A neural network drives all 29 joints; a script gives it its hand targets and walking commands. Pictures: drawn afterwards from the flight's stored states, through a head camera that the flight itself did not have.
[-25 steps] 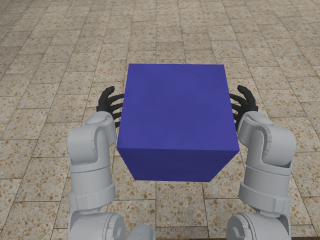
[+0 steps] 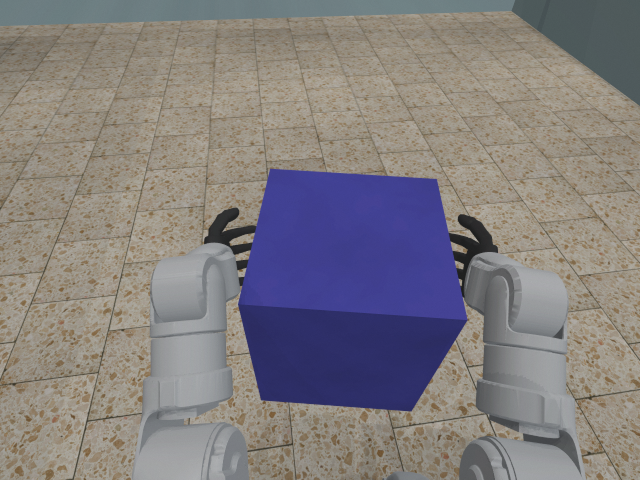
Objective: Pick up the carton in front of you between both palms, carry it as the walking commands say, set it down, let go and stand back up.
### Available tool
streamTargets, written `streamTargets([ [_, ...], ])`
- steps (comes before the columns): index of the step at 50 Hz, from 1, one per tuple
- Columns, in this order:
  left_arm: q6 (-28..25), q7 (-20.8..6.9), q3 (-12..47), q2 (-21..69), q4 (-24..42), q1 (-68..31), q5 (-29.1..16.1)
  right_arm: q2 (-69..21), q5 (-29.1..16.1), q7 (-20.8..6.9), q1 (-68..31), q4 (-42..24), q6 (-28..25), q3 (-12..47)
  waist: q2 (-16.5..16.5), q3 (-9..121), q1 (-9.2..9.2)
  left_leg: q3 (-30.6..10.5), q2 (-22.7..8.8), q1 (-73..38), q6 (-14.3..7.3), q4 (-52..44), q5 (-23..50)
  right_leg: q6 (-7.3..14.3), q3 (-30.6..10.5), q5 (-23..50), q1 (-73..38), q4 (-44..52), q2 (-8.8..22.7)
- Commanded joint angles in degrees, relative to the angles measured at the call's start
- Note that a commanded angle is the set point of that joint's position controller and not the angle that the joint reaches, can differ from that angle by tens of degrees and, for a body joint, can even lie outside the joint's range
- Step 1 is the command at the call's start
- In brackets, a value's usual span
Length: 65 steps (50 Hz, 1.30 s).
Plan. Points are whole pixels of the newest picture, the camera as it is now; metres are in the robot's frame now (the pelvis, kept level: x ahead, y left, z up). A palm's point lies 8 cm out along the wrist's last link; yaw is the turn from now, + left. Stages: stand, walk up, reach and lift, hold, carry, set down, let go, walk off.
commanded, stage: carry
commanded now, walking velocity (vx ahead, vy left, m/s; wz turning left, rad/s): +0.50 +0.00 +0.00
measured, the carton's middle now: (344, 295) +0.35 -0.01 +0.04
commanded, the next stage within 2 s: none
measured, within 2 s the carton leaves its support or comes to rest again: neither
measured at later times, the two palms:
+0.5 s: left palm (242, 137) +0.62 +0.15 +0.10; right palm (417, 131) +0.65 -0.15 +0.10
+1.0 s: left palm (243, 68) +0.88 +0.18 +0.10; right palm (386, 70) +0.87 -0.12 +0.10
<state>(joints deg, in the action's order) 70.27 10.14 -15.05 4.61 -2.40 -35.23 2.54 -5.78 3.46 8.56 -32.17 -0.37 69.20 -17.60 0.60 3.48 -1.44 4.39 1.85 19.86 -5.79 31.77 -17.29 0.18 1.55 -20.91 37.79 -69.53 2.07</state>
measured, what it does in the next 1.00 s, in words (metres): walks ahead: right foot, then left foot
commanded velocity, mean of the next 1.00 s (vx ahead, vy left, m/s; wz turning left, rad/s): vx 0.50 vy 0.00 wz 0.00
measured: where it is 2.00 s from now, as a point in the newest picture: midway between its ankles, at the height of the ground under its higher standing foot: (316, 234)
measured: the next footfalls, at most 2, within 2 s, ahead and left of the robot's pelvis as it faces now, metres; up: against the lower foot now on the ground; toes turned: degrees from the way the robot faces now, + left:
right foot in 0.26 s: +0.36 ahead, -0.08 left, +0.00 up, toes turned -5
left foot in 0.74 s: +0.63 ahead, +0.12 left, +0.00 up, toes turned +9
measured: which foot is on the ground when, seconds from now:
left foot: down 0.00-0.26, up 0.28-0.72, down 0.74-1.00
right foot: up 0.00-0.24, down 0.26-0.74, up 0.76-1.00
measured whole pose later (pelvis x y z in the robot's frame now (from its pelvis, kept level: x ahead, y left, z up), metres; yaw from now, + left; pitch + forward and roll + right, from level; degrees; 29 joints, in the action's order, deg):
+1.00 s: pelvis +0.62 +0.04 +0.02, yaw -1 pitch +4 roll -1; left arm 68.7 7.8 -4.9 7.4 22.1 -6.1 3.3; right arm -7.4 2.6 7.6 -6.1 -21.7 68.1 -6.0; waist 0.1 5.8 -1.5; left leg 9.9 -0.4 10.8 -3.9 17.1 -11.3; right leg -1.4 4.2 -14.5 33.3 -49.9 5.0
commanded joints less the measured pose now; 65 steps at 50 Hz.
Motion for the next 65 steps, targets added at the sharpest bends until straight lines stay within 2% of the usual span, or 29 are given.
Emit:
streamTargets([
  [1,-5.0,-6.3,37.5,57.6,5.8,-36.9,-14.3,-55.6,-20.6,-8.1,-42.8,-6.5,-3.5,41.1,-7.6,23.4,-1.67,-17.9,-15.2,-27.6,-6.1,-8.4,28.0,-0.5,0.2,4.5,11.3,5.5,1.1],
  [5,-7.7,-6.5,39.5,55.8,8.4,-31.9,-12.3,-55.5,-21.5,-8.8,-38.8,-8.3,-6.3,44.7,-6.7,21.7,-3.12,-13.1,-12.4,-30.3,-4.6,-8.0,38.7,1.0,3.2,11.5,9.3,21.0,-0.7],
  [9,-9.0,-6.5,41.0,51.9,12.6,-28.7,-12.4,-52.8,-22.6,-8.6,-35.7,-10.9,-8.1,47.3,-8.0,20.7,-3.71,-7.0,-9.6,-29.3,-2.4,-5.6,51.9,3.6,8.1,21.6,-3.2,37.8,-4.7],
  [11,-8.9,-6.4,41.0,49.1,13.7,-26.0,-12.3,-50.9,-22.5,-8.2,-32.9,-11.2,-8.1,47.8,-9.8,24.2,-0.74,-4.3,-9.8,-27.6,0.2,1.5,58.6,5.3,9.1,25.6,-17.1,43.5,-5.7],
  [12,-8.7,-6.4,40.7,48.0,13.8,-24.3,-12.1,-50.0,-22.1,-7.9,-31.3,-11.1,-8.0,47.8,-8.6,27.5,1.82,-1.6,-8.8,-23.5,2.1,9.5,55.5,5.5,9.0,28.4,-29.6,47.3,-5.3],
  [13,-8.5,-6.6,40.1,46.7,13.6,-21.8,-11.7,-48.6,-21.3,-7.7,-31.1,-11.2,-7.8,47.5,-4.1,30.6,3.81,-2.3,-7.9,-12.4,3.0,19.1,37.4,6.2,1.0,30.4,-43.5,44.6,2.2],
  [14,-8.4,-6.4,39.2,44.5,12.2,-21.5,-10.7,-49.4,-20.7,-7.5,-29.1,-9.6,-7.3,47.4,10.5,38.5,2.50,-3.5,-2.0,9.4,6.6,37.6,-1.7,17.0,-24.0,44.1,-66.2,37.7,22.0],
  [15,-8.3,-6.4,39.1,45.3,9.9,-17.1,-11.3,-47.3,-19.7,-7.2,-26.2,-9.1,-6.8,46.6,13.0,40.6,5.28,-5.2,2.4,19.3,6.7,47.4,-14.4,21.2,-34.7,34.5,-67.9,43.1,22.2],
  [16,-8.4,-6.9,39.7,46.1,11.9,-17.7,-12.1,-48.4,-19.6,-7.0,-27.7,-9.7,-6.9,46.7,10.3,36.2,5.20,-7.2,-0.9,23.7,5.5,48.2,-12.1,18.6,-29.8,29.1,-64.3,44.4,19.2],
  [17,-8.5,-7.5,41.4,48.2,13.6,-20.8,-13.9,-49.5,-19.0,-6.9,-28.8,-10.0,-7.1,46.0,5.2,32.2,4.87,-7.3,-2.1,24.2,5.1,44.8,-9.0,15.8,-25.4,30.4,-58.8,45.5,17.3],
  [19,-9.0,-8.8,44.6,52.0,16.6,-27.3,-17.8,-50.8,-17.1,-6.8,-29.1,-9.7,-7.7,44.6,1.8,26.9,3.33,-6.5,-4.1,20.8,5.1,37.3,-4.6,12.1,-18.9,29.1,-48.2,48.2,14.9],
  [25,-9.7,-10.2,46.5,51.1,17.5,-30.1,-21.7,-48.8,-13.7,-5.4,-27.2,-10.5,-8.3,44.5,6.3,23.5,3.23,-1.6,-4.7,18.4,6.5,19.5,1.0,11.6,-9.2,29.4,-42.9,52.5,11.9],
  [32,-5.8,-9.2,42.6,46.5,15.0,-19.4,-18.1,-45.4,-14.1,-5.1,-21.1,-11.7,-4.3,44.5,7.1,16.5,4.79,2.8,-3.1,15.3,6.2,-0.5,14.4,8.0,-2.2,37.2,-45.5,52.3,9.7],
  [34,-4.4,-9.1,42.1,46.3,15.2,-16.8,-16.9,-45.3,-14.7,-5.8,-19.5,-12.3,-2.8,44.6,8.0,15.0,3.92,4.5,-2.5,10.6,5.6,-6.1,16.4,6.3,-0.6,41.7,-45.2,50.4,9.8],
  [36,-3.1,-9.2,42.2,46.6,16.0,-14.6,-16.1,-45.6,-15.4,-6.5,-16.8,-12.4,-1.7,44.5,6.2,18.1,1.98,8.4,0.0,-4.5,4.9,-11.3,16.3,3.7,4.2,46.3,-41.4,40.3,7.8],
  [37,-2.6,-9.3,42.3,46.4,16.4,-13.4,-15.7,-45.8,-15.5,-6.9,-15.1,-12.3,-1.2,44.4,4.3,21.7,1.13,5.4,-2.8,-17.3,4.2,-9.4,13.4,1.7,5.7,38.2,-34.1,32.5,6.2],
  [38,-2.0,-9.4,42.6,46.8,17.3,-12.8,-15.7,-45.2,-15.3,-7.2,-13.6,-13.0,-0.7,44.0,-4.6,25.5,0.72,-12.8,-15.2,-28.4,1.1,-10.1,8.2,-0.6,5.9,19.4,-22.0,19.2,3.8],
  [39,-1.4,-9.7,43.2,48.6,18.8,-12.9,-16.0,-45.8,-15.4,-7.3,-14.7,-12.6,-0.8,44.6,-18.0,26.7,0.66,-34.1,-26.1,-39.8,-7.1,-13.5,6.4,-1.4,3.3,-4.2,-2.7,6.8,-3.6],
  [40,-1.2,-10.0,44.6,49.6,20.3,-13.2,-16.8,-48.3,-16.2,-7.9,-12.2,-13.5,-0.7,45.4,-15.0,23.9,0.55,-35.1,-25.9,-37.0,-7.8,-15.6,7.1,-0.1,-1.1,-7.6,3.2,0.5,-1.7],
  [42,-1.8,-11.2,46.4,54.6,21.8,-11.1,-17.3,-53.1,-17.2,-9.3,-11.6,-18.5,-1.1,48.2,-4.7,20.9,0.50,-24.9,-22.9,-29.9,-5.1,-16.4,13.3,0.6,-2.0,-1.8,3.2,1.5,2.5],
  [43,-2.3,-11.7,47.4,56.3,23.2,-9.5,-17.2,-55.2,-17.8,-9.9,-11.6,-21.3,-1.5,49.9,-3.0,19.5,0.64,-20.4,-21.8,-26.1,-3.7,-17.7,15.4,0.3,-2.2,1.2,1.6,5.1,3.9],
  [45,-3.0,-12.1,49.3,57.6,27.2,-6.3,-16.8,-59.1,-19.7,-11.2,-8.9,-24.3,-2.2,51.8,-5.3,19.6,0.70,-14.3,-19.7,-23.3,-1.8,-19.7,14.4,-0.5,-0.5,3.6,-1.8,11.1,3.9],
  [51,-2.8,-12.1,50.7,57.3,34.2,5.0,-16.8,-55.2,-21.1,-12.6,1.2,-31.7,-1.3,53.1,-7.8,15.9,0.41,-5.1,-16.0,-25.0,-2.0,-21.2,20.5,-2.3,4.8,11.8,-0.2,27.9,3.2],
  [58,0.4,-12.5,50.2,49.1,34.7,8.1,-17.0,-47.2,-18.6,-12.0,6.1,-30.2,1.2,51.3,-9.4,7.6,0.23,0.2,-15.2,-24.8,0.3,-19.1,29.2,0.7,9.0,19.2,-5.5,40.3,1.6],
  [61,1.0,-12.6,48.7,47.3,32.3,9.8,-16.8,-45.6,-17.7,-11.5,6.0,-29.3,2.0,50.9,-7.7,11.3,1.77,6.1,-12.6,-18.7,3.1,-3.8,37.9,1.9,13.8,14.0,-25.1,44.2,-2.9],
  [62,1.1,-12.6,48.0,47.0,31.3,10.7,-16.5,-44.7,-17.5,-11.4,6.1,-29.0,2.2,50.7,-3.9,15.2,2.78,7.0,-10.7,-10.0,4.8,7.2,28.5,2.5,7.5,10.1,-37.8,43.6,1.3],
  [63,0.8,-12.8,47.1,46.0,30.1,10.2,-16.0,-45.2,-17.5,-11.2,5.7,-29.7,2.6,51.4,10.3,20.8,3.30,5.4,-5.0,7.7,8.0,26.4,13.3,10.4,-19.9,1.2,-51.9,48.6,18.4],
  [64,0.4,-13.0,47.4,47.9,28.8,11.4,-16.6,-45.4,-17.9,-11.5,4.8,-30.1,2.6,52.0,17.8,20.2,3.24,1.6,0.3,18.1,8.1,36.9,-10.0,13.8,-33.8,7.9,-53.4,56.9,22.4],
  [65,0.0,-13.5,47.8,49.8,29.6,10.9,-16.9,-48.1,-18.4,-11.8,3.9,-29.1,2.0,53.0,13.0,19.3,2.76,-3.4,-3.9,20.8,6.1,43.3,-10.3,13.4,-28.0,13.8,-51.3,55.2,22.1],
])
